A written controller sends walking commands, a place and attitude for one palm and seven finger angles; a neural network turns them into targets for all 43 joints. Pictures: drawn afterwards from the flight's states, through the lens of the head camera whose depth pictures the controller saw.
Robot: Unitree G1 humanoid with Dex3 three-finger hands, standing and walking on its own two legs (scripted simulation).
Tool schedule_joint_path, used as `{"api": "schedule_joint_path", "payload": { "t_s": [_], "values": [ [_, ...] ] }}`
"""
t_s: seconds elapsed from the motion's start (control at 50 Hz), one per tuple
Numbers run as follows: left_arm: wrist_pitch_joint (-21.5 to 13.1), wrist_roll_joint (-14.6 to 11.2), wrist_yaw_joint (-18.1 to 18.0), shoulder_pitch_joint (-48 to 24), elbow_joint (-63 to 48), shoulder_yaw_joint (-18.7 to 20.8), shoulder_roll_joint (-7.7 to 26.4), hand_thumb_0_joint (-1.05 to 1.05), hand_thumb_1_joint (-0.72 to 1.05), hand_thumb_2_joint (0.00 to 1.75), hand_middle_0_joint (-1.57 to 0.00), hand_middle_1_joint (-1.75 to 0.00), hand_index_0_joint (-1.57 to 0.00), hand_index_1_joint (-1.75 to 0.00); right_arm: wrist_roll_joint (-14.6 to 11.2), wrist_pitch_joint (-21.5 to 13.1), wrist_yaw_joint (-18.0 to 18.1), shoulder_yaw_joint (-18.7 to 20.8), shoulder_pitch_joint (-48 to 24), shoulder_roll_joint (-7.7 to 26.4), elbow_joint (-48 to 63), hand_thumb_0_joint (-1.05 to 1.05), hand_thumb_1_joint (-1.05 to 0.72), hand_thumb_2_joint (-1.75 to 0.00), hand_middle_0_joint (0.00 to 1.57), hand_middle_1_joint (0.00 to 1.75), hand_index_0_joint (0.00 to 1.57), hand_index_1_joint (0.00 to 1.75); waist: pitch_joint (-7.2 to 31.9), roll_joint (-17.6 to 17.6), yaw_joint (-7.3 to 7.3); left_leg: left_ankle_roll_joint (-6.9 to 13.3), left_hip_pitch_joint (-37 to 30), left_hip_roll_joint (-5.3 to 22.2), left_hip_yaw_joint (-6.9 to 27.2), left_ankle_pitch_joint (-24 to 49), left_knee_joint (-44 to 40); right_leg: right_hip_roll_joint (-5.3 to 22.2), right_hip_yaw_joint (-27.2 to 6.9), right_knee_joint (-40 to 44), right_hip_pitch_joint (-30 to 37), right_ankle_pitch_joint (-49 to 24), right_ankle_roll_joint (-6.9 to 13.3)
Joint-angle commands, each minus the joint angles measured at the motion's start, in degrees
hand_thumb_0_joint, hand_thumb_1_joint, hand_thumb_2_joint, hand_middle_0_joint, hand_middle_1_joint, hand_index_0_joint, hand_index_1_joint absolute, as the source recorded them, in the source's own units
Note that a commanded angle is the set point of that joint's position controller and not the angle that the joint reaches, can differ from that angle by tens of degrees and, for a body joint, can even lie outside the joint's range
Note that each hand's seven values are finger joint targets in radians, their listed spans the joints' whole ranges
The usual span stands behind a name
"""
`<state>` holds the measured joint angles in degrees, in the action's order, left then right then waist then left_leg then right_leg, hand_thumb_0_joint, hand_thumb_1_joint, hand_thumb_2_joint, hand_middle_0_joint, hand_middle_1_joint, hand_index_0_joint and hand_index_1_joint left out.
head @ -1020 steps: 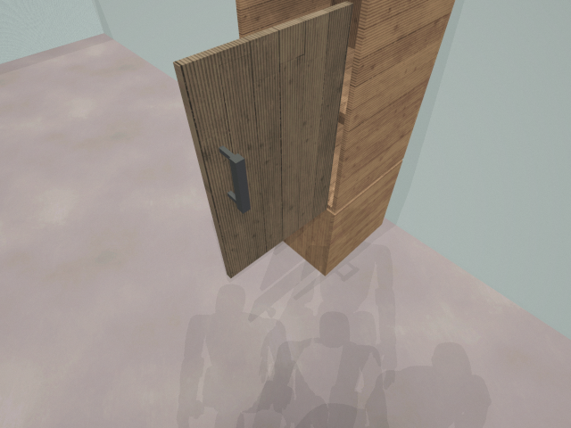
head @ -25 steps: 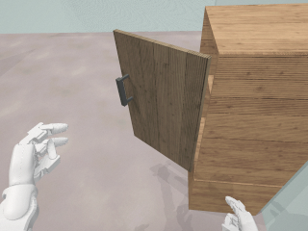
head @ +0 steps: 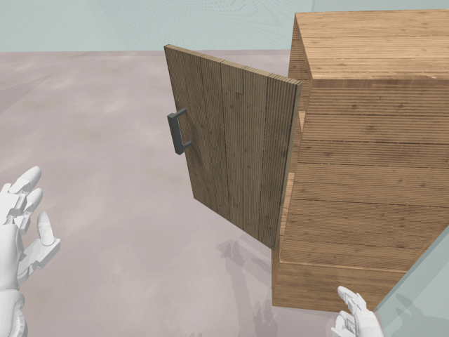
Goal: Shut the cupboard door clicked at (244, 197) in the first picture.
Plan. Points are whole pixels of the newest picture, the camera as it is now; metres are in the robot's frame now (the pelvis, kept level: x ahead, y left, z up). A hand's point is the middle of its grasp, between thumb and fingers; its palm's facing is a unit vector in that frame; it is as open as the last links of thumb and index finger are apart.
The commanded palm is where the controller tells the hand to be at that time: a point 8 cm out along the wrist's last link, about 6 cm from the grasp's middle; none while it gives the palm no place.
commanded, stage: draw the hand back to the body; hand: left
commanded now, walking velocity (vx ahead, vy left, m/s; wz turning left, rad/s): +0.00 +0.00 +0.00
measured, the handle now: (181, 131) +0.66 +0.22 +0.01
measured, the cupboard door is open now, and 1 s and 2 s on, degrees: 57 57 57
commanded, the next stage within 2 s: step back with the hand held close in 0.02 s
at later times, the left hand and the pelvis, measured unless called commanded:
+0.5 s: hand (47, 238) +0.19 +0.28 +0.15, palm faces +0.38 -0.78 -0.50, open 7.4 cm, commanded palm +0.13 +0.32 +0.17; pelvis -0.01 +0.02 -0.01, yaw -1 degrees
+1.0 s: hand (17, 266) +0.15 +0.30 +0.15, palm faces +0.45 -0.78 -0.43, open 7.4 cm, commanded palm +0.09 +0.33 +0.17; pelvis -0.06 +0.03 -0.02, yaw -1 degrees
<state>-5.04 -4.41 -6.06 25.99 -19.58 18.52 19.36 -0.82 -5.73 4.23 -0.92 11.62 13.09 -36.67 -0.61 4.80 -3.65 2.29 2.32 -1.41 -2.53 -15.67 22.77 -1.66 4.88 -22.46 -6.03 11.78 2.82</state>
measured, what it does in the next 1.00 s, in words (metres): shifts its weight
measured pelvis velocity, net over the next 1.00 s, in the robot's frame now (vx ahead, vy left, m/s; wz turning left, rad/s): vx -0.06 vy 0.03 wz -0.02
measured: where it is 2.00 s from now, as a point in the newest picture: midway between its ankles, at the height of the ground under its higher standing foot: outside the picture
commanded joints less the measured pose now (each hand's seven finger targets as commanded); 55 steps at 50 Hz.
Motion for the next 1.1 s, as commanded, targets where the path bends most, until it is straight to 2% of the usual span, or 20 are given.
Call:
{"api": "schedule_joint_path", "payload": {
  "t_s": [0.0,0.06,0.12,0.14,0.16,0.2,0.24,0.3,0.38,0.42,0.48,0.62,0.68,0.72,0.78,0.86,0.94,0.98,1.04,1.08],
  "values": [
    [-3.84,-0.12,-0.79,-5.03,-11.43,8.08,11.70,0.00,0.90,0.90,-0.20,-0.30,-0.20,-0.30,0.16,-2.86,0.27,1.78,-7.81,5.28,9.21,0.00,-0.90,-0.90,0.20,0.30,0.20,0.30,0.60,-0.92,-0.09,-0.69,5.93,2.23,2.95,10.44,-4.60,2.99,-4.83,4.63,2.92,-4.27,-1.37],
    [-3.99,-0.11,-0.65,-4.71,-11.87,8.29,11.60,0.00,0.90,0.90,-0.20,-0.30,-0.20,-0.30,0.16,-2.74,0.08,1.99,-7.58,5.26,9.22,0.00,-0.90,-0.90,0.20,0.30,0.20,0.30,1.66,0.30,-0.05,-0.70,5.44,2.21,2.55,11.11,-4.38,2.94,-4.89,4.49,3.25,-5.21,-1.37],
    [-3.99,-0.27,-0.54,-4.22,-11.37,8.21,11.59,0.00,0.90,0.90,-0.20,-0.30,-0.20,-0.30,0.16,-2.67,0.09,2.18,-7.55,5.35,9.25,0.00,-0.90,-0.90,0.20,0.30,0.20,0.30,2.15,-2.57,0.01,-0.39,5.37,2.27,2.40,11.40,-4.15,3.07,-5.23,4.75,3.46,-5.46,-1.61],
    [-6.19,0.30,-1.37,-11.08,-15.41,14.37,17.70,0.00,0.90,0.90,-0.20,-0.30,-0.20,-0.30,-0.47,-1.25,-0.10,3.06,-7.08,7.43,11.52,0.00,-0.90,-0.90,0.20,0.30,0.20,0.30,0.32,-2.42,2.34,0.66,10.14,3.55,4.30,5.19,-0.27,7.09,-13.57,7.50,-1.56,-5.22,-0.94],
    [-6.53,0.36,-1.30,-5.17,-10.74,11.18,13.49,0.00,0.90,0.90,-0.20,-0.30,-0.20,-0.30,-0.18,-0.48,-0.06,3.21,-6.02,6.67,10.13,0.00,-0.90,-0.90,0.20,0.30,0.20,0.30,1.17,-4.94,2.95,0.69,9.53,3.28,4.66,3.42,2.65,9.91,-15.17,8.75,-3.67,-2.94,0.00],
    [-7.49,0.84,-1.44,-1.89,-10.35,9.36,11.90,0.00,0.90,0.90,-0.20,-0.30,-0.20,-0.30,-0.16,0.46,-0.46,3.46,-5.76,6.46,10.11,0.00,-0.90,-0.90,0.20,0.30,0.20,0.30,3.09,-6.38,3.22,0.36,10.29,3.08,4.67,2.69,5.67,12.64,-16.11,8.54,-5.36,-2.16,1.07],
    [-8.08,0.83,-1.95,-0.35,-11.60,9.07,12.05,0.00,0.90,0.90,-0.20,-0.30,-0.20,-0.30,-0.43,1.11,-0.55,3.91,-5.53,6.77,10.54,0.00,-0.90,-0.90,0.20,0.30,0.20,0.30,5.89,-4.95,3.48,0.19,10.70,3.29,4.77,2.65,6.35,13.83,-16.09,7.02,-5.36,-2.78,1.90],
    [-8.87,0.64,-2.66,1.89,-14.24,11.03,13.99,0.00,0.90,0.90,-0.20,-0.30,-0.20,-0.30,-0.42,2.04,-0.10,4.08,-5.76,7.23,11.24,0.00,-0.90,-0.90,0.20,0.30,0.20,0.30,8.64,-3.70,3.72,-0.21,10.45,4.63,5.65,8.62,3.48,11.94,-12.64,1.62,-3.79,-9.98,1.31],
    [-8.34,0.56,-3.15,2.50,-16.69,13.80,16.80,0.00,0.90,0.90,-0.20,-0.30,-0.20,-0.30,-0.28,3.63,1.12,4.33,-6.55,7.98,12.86,0.00,-0.90,-0.90,0.20,0.30,0.20,0.30,11.19,-0.56,3.30,-0.66,12.28,7.29,7.36,24.09,1.40,7.17,-8.75,-6.71,-0.07,-22.33,-1.08],
    [-7.79,0.45,-3.08,3.34,-16.34,13.26,15.85,0.00,0.90,0.90,-0.20,-0.30,-0.20,-0.30,-0.38,4.45,1.26,4.51,-5.74,7.88,13.74,0.00,-0.90,-0.90,0.20,0.30,0.20,0.30,11.73,-2.57,3.41,-1.19,13.83,7.81,7.38,26.95,2.35,7.07,-9.05,-8.51,1.05,-25.27,-1.08],
    [-7.32,0.49,-3.07,4.49,-16.53,13.55,15.96,0.00,0.90,0.90,-0.20,-0.30,-0.20,-0.30,-0.30,5.07,1.38,4.65,-5.74,8.20,14.33,0.00,-0.90,-0.90,0.20,0.30,0.20,0.30,11.24,-1.54,3.34,-1.23,16.40,8.24,7.97,23.60,1.84,7.07,-9.79,-9.53,0.52,-23.15,-1.04],
    [-7.94,1.34,-3.39,3.87,-17.53,13.55,15.06,0.00,0.90,0.90,-0.20,-0.30,-0.20,-0.30,-0.14,4.73,1.46,4.31,-5.34,8.16,15.29,0.00,-0.90,-0.90,0.20,0.30,0.20,0.30,6.42,-1.02,3.48,2.07,29.97,10.37,11.30,0.55,-3.94,4.73,-10.08,-11.65,3.02,-11.11,-2.25],
    [-8.91,2.30,-3.42,0.60,-19.11,14.64,15.95,0.00,0.90,0.90,-0.20,-0.30,-0.20,-0.30,0.22,3.93,1.56,4.41,-5.41,8.75,15.24,0.00,-0.90,-0.90,0.20,0.30,0.20,0.30,5.10,2.01,3.48,3.45,36.58,11.48,12.85,-11.44,-7.13,3.36,-9.56,-14.42,5.84,-8.42,-2.79],
    [-9.11,2.49,-3.43,0.35,-18.37,13.45,14.33,0.00,0.90,0.90,-0.20,-0.30,-0.20,-0.30,0.24,3.48,1.55,4.26,-4.53,8.26,15.23,0.00,-0.90,-0.90,0.20,0.30,0.20,0.30,4.48,0.59,3.74,3.85,38.44,11.56,12.54,-13.25,-6.50,3.46,-9.64,-15.35,6.23,-8.70,-2.78],
    [-9.58,2.99,-3.42,-1.59,-19.00,14.12,15.06,0.00,0.90,0.90,-0.20,-0.30,-0.20,-0.30,0.46,2.82,1.41,4.41,-4.21,8.67,14.94,0.00,-0.90,-0.90,0.20,0.30,0.20,0.30,4.31,-0.36,3.77,4.22,40.84,11.25,12.88,-17.80,-5.87,3.65,-10.49,-15.81,6.73,-7.04,-2.59],
    [-10.18,3.18,-3.71,-2.06,-19.44,13.07,13.91,0.00,0.90,0.90,-0.20,-0.30,-0.20,-0.30,0.33,2.17,0.94,4.40,-3.04,8.35,14.57,0.00,-0.90,-0.90,0.20,0.30,0.20,0.30,3.88,-3.41,4.28,3.78,40.23,8.47,11.40,-19.94,-1.11,6.20,-14.17,-12.37,3.19,-3.26,-1.14],
    [-11.38,3.27,-4.07,-1.02,-21.00,13.96,14.80,0.00,0.90,0.90,-0.20,-0.30,-0.20,-0.30,0.71,1.60,0.45,4.29,-2.99,8.09,14.03,0.00,-0.90,-0.90,0.20,0.30,0.20,0.30,4.39,-3.72,4.44,3.05,37.15,7.38,11.55,-17.58,1.33,7.95,-16.05,-9.06,-1.06,0.74,0.10],
    [-11.91,3.40,-4.24,-0.32,-21.54,15.34,16.02,0.00,0.90,0.90,-0.20,-0.30,-0.20,-0.30,0.91,1.40,0.52,4.28,-3.53,8.38,13.80,0.00,-0.90,-0.90,0.20,0.30,0.20,0.30,4.43,-1.59,4.36,3.39,38.30,8.66,13.09,-17.25,-1.17,6.38,-14.27,-11.23,-0.03,-1.06,-0.46],
    [-12.54,3.29,-4.15,0.90,-21.70,15.77,15.27,0.00,0.90,0.90,-0.20,-0.30,-0.20,-0.30,1.26,1.03,0.86,4.27,-3.53,8.18,13.49,0.00,-0.90,-0.90,0.20,0.30,0.20,0.30,6.29,2.34,3.95,4.21,41.71,12.80,15.68,-11.54,-5.72,2.33,-8.85,-19.67,6.34,-9.94,-2.39],
    [-12.72,3.45,-3.68,0.35,-21.75,16.59,15.80,0.00,0.90,0.90,-0.20,-0.30,-0.20,-0.30,1.61,0.68,0.87,4.64,-4.20,8.37,13.38,0.00,-0.90,-0.90,0.20,0.30,0.20,0.30,6.85,3.64,3.57,4.52,42.77,14.49,16.48,-9.29,-6.69,0.88,-8.07,-22.72,8.13,-9.06,-3.00]
  ]
}}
